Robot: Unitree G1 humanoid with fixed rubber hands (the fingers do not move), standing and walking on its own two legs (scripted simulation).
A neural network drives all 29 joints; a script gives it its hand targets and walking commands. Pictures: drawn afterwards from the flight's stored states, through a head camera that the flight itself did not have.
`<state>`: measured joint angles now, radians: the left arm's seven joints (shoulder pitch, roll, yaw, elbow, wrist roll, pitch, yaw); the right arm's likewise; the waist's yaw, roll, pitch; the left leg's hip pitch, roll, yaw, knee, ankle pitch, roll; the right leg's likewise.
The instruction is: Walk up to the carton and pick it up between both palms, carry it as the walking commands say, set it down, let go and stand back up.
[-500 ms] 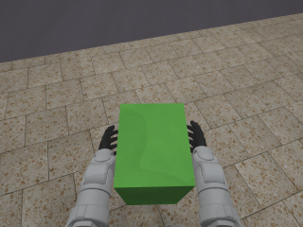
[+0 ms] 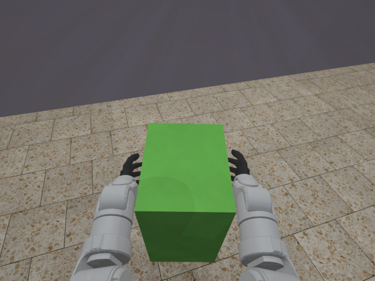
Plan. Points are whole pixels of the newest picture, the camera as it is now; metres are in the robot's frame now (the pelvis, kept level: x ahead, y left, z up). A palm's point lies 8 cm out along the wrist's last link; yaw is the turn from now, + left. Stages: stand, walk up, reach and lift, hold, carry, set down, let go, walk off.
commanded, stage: reach and lift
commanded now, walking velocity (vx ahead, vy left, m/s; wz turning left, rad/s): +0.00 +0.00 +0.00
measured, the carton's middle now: (184, 197) +0.32 -0.01 +0.01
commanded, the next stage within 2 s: hold in 1.06 s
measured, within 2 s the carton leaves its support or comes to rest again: neither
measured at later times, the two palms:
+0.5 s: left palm (125, 178) +0.34 +0.13 +0.05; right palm (235, 174) +0.34 -0.13 +0.07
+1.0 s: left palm (127, 187) +0.32 +0.12 +0.05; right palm (239, 177) +0.33 -0.13 +0.06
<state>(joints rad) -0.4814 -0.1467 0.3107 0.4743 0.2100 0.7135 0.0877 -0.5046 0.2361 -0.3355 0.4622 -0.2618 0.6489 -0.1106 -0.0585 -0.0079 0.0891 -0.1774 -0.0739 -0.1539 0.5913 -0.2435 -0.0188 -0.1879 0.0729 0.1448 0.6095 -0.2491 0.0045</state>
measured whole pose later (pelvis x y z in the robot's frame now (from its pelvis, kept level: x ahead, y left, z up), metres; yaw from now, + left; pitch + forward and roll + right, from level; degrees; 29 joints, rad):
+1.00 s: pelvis +0.04 -0.01 +0.01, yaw +0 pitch -9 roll +0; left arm -0.26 -0.15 0.16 0.32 0.22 0.81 0.10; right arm -0.33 0.17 -0.14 0.38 -0.22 0.75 -0.08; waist -0.03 -0.01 0.01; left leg -0.05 -0.04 -0.14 0.46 -0.24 -0.02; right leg -0.07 0.07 0.13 0.48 -0.25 -0.01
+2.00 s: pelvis -0.02 +0.01 -0.02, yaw +16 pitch +3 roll +0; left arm -0.55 -0.21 0.28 0.03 0.09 0.99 0.21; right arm -0.63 0.14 -0.25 0.06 -0.04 0.98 -0.19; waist -0.06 -0.02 0.02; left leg -0.44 -0.04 0.07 0.78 -0.40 0.04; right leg -0.49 -0.18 -0.17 0.81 -0.35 0.04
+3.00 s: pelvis +0.01 +0.08 -0.03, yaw +71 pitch +3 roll +3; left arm -0.40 -0.19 0.27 -0.05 0.03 1.00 0.21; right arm -0.51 0.24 -0.23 0.01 -0.08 0.99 -0.21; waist -0.03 -0.07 -0.09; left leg -0.50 -0.13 0.01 0.82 -0.37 0.07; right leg -0.33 -0.17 -0.09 1.03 -0.65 0.10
